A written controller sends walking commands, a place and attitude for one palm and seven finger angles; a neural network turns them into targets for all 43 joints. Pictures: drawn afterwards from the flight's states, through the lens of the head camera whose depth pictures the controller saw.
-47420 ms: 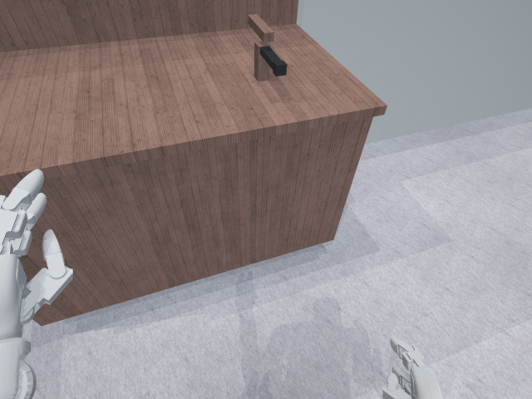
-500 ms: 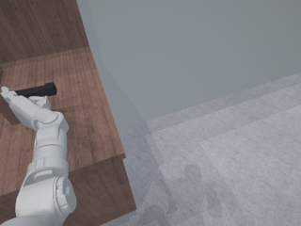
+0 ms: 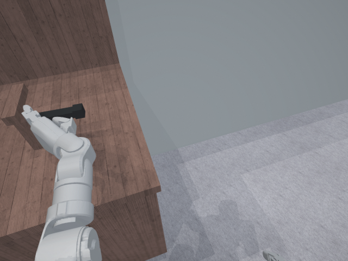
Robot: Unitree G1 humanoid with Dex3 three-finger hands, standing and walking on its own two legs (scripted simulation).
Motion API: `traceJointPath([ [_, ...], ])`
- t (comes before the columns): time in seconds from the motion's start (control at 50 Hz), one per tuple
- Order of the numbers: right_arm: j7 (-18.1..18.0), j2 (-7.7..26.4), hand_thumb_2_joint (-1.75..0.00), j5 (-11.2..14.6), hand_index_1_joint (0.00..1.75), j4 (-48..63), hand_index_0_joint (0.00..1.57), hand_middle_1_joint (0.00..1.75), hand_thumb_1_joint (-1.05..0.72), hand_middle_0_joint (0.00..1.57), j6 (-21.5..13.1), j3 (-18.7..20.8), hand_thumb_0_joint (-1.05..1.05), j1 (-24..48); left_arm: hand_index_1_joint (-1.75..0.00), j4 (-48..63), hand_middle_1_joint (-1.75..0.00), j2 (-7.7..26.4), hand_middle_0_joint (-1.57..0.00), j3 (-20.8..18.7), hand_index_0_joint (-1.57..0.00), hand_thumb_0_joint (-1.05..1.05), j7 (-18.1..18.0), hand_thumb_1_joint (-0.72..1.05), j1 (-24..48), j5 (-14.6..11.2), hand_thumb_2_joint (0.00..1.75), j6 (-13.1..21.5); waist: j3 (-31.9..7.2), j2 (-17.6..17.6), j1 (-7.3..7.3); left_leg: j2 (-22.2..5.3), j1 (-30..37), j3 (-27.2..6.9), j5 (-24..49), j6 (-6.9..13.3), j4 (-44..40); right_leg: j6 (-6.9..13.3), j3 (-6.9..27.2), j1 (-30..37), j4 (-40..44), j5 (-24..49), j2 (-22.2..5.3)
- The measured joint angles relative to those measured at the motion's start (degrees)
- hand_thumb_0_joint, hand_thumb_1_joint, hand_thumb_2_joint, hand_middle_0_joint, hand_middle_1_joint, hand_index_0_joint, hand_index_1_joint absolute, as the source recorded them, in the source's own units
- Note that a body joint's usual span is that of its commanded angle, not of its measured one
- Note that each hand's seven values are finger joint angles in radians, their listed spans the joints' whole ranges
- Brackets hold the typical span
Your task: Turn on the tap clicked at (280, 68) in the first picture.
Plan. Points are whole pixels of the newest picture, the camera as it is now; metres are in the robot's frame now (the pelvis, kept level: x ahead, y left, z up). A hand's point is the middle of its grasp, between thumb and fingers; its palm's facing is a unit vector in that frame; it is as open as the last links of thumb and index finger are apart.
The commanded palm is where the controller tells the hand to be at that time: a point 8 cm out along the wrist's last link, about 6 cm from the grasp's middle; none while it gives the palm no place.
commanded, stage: lift the hand up off the lever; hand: left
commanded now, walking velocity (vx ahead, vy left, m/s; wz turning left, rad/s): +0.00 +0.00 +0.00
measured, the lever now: (78, 111) +0.46 +0.27 +0.11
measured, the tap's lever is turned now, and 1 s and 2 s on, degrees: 86 86 86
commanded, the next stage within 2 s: draw the hand back beside the body in 1.20 s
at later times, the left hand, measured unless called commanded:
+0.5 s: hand (65, 118) +0.38 +0.26 +0.17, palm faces +0.83 -0.56 -0.04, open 7.8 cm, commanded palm +0.33 +0.27 +0.17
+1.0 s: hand (60, 113) +0.38 +0.26 +0.18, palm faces +0.83 -0.56 -0.03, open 7.8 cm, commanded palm +0.32 +0.28 +0.18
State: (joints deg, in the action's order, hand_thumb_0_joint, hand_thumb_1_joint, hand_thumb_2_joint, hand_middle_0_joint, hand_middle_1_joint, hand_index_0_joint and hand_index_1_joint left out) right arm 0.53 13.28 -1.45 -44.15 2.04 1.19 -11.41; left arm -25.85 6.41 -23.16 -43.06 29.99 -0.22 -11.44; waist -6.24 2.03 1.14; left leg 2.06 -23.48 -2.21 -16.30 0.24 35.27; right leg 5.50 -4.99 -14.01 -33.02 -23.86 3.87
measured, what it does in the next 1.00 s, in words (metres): stands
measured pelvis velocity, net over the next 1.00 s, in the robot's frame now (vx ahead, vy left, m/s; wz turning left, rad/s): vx -0.02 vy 0.00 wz -0.01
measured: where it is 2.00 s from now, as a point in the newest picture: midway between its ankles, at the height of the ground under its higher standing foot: outside the picture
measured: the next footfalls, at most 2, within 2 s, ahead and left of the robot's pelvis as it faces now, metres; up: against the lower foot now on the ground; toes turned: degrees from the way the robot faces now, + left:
none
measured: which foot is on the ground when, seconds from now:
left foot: down 0.00-1.00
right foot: down 0.00-1.00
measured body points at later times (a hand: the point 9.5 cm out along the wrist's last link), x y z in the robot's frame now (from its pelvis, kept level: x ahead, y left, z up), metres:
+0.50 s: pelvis -0.02 +0.01 +0.00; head -0.04 -0.01 +0.45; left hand +0.33 +0.28 +0.17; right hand +0.12 -0.23 -0.12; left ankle +0.02 +0.12 -0.72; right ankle -0.07 -0.05 -0.72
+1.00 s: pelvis -0.02 +0.00 +0.01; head -0.04 -0.02 +0.46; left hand +0.33 +0.29 +0.19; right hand +0.12 -0.25 -0.11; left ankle +0.02 +0.12 -0.72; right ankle -0.07 -0.05 -0.72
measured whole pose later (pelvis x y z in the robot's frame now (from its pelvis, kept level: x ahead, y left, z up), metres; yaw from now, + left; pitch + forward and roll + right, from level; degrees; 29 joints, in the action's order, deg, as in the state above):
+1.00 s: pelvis -0.02 +0.00 +0.01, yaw +0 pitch +2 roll +1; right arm -1.1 13.6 -0.7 -46.3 0.9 0.3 -9.9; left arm -25.5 8.7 -22.9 -42.8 34.6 -1.6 -18.6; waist -5.0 2.2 0.3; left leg 1.7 -19.4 -2.0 -12.4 0.3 30.3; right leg 5.4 -4.7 -10.4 -28.8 -20.2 4.1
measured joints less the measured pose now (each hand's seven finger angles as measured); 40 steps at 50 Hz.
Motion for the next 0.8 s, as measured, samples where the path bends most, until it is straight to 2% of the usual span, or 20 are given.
traceJointPath([
  [0.1, -0.1, -0.3, -0.90, 0.1, 0.30, -0.4, 0.20, 0.30, -0.90, 0.20, 0.0, -0.3, 0.01, 1.1, -0.15, 1.1, -0.15, -0.7, -0.15, 1.7, -0.15, 0.01, -0.2, 0.90, 0.5, -0.3, 0.90, -1.5, 0.2, 0.1, -0.65, 0.2, 0.9, -0.1, 0.6, 0.2, -0.7, -0.3, -0.1, 0.9, 0.7, 0.5, -0.2],
  [0.22, -0.2, -0.7, -0.90, 0.4, 0.30, -0.4, 0.20, 0.30, -0.90, 0.20, 0.2, -0.8, 0.01, 2.0, -0.15, 0.4, -0.15, -0.5, -0.15, 1.6, -0.15, 0.01, -0.3, 0.90, 1.1, -0.7, 0.90, -3.3, 0.2, 0.1, -0.86, 0.2, 1.9, 0.1, 1.4, 0.4, -1.7, -0.4, 0.0, 1.8, 1.5, 1.3, -0.3],
  [0.32, -0.3, -0.7, -0.90, 0.4, 0.30, -0.7, 0.20, 0.30, -0.90, 0.20, -0.3, -0.9, 0.01, 2.4, -0.15, -0.3, -0.15, -0.2, -0.15, 1.6, -0.15, 0.01, -0.7, 0.90, 2.3, -0.3, 0.90, -3.4, 0.6, 0.3, -1.01, 0.1, 1.9, -0.1, 2.0, 0.4, -1.8, -0.4, -0.2, 1.8, 1.5, 1.8, -0.2],
  [0.56, -0.7, -0.2, -0.90, 0.2, 0.30, -2.0, 0.20, 0.30, -0.90, 0.20, -0.8, -0.9, 0.01, 1.4, -0.15, -3.2, -0.15, 0.6, -0.15, 1.3, -0.15, 0.01, -1.3, 0.90, 5.9, -0.3, 0.90, -4.0, 0.9, 0.6, -0.60, -0.1, 1.4, -0.3, 3.3, 0.3, -2.4, -0.3, -0.4, 1.1, 1.7, 2.8, 0.0],
  [0.8, -1.1, 0.2, -0.90, 0.6, 0.30, -2.3, 0.20, 0.30, -0.90, 0.20, -0.8, -0.8, 0.01, 0.2, -0.15, -0.9, -0.15, 1.8, -0.15, 0.0, -0.15, 0.01, -0.8, 0.90, 4.2, -0.6, 0.90, -5.7, 0.9, 0.5, -0.27, -0.5, 3.1, 0.2, 3.6, 0.1, -3.7, -0.1, 0.3, 2.6, 2.9, 3.4, 0.4],
])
